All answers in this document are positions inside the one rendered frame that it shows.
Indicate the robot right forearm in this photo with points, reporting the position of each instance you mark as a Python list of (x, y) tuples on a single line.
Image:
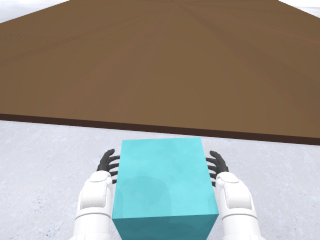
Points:
[(237, 208)]

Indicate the carton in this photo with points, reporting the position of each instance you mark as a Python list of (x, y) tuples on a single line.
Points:
[(164, 190)]

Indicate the robot right hand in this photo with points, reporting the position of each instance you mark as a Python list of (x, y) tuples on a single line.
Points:
[(220, 165)]

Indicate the robot left forearm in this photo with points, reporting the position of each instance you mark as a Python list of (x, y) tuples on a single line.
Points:
[(93, 211)]

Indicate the robot left hand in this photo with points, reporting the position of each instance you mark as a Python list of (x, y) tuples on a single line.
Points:
[(105, 163)]

